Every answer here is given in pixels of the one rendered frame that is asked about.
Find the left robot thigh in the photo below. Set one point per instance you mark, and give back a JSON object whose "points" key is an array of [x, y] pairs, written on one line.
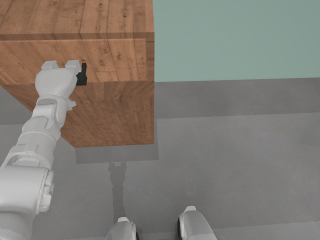
{"points": [[123, 230]]}

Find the cabinet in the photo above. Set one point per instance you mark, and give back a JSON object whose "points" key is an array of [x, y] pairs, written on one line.
{"points": [[107, 113]]}

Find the drawer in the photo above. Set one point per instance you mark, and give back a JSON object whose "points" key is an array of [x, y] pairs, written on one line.
{"points": [[106, 59]]}

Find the robot left shin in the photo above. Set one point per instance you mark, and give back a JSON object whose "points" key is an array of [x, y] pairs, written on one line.
{"points": [[121, 219]]}

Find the left robot upper arm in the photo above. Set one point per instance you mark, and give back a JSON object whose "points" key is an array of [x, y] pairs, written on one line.
{"points": [[25, 191]]}

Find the robot left hand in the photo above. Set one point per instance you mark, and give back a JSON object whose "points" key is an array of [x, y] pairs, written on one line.
{"points": [[61, 82]]}

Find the handle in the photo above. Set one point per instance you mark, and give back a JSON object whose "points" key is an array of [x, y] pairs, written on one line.
{"points": [[81, 76]]}

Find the left robot forearm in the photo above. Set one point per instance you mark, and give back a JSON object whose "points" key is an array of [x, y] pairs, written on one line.
{"points": [[36, 143]]}

